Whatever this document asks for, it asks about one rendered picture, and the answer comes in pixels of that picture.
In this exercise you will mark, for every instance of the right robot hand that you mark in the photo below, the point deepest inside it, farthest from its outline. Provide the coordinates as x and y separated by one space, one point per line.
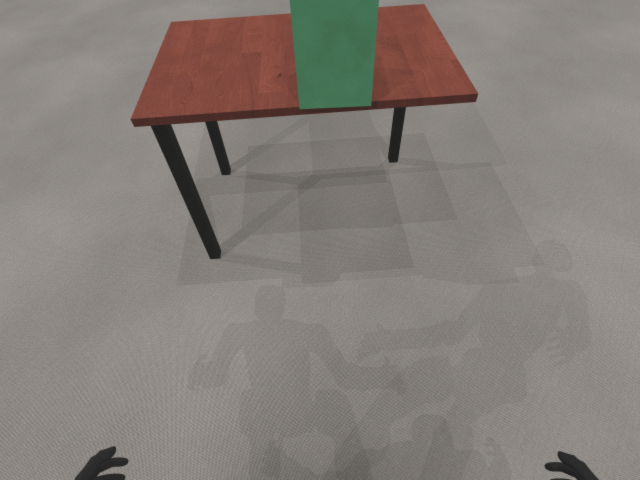
572 466

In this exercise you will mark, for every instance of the carton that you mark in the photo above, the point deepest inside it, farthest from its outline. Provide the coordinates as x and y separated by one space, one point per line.
334 47

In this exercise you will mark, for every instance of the table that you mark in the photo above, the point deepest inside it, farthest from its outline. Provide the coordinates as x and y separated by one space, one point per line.
244 67

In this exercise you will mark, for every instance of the left robot hand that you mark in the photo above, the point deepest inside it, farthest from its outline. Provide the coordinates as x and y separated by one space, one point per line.
100 462

